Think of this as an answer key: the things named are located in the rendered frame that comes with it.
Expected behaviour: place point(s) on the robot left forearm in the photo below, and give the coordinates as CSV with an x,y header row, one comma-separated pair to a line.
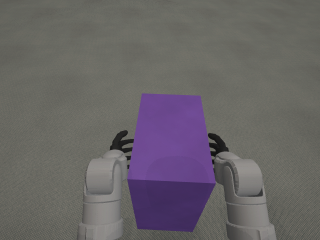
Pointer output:
x,y
102,194

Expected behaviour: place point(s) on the robot right hand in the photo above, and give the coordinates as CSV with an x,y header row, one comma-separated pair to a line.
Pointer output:
x,y
219,146

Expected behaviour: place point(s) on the robot right forearm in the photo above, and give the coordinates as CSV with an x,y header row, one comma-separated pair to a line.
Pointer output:
x,y
245,198

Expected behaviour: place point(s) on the carton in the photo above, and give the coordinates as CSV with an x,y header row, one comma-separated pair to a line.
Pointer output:
x,y
171,174

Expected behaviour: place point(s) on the robot left hand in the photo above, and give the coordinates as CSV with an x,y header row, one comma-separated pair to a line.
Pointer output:
x,y
117,144

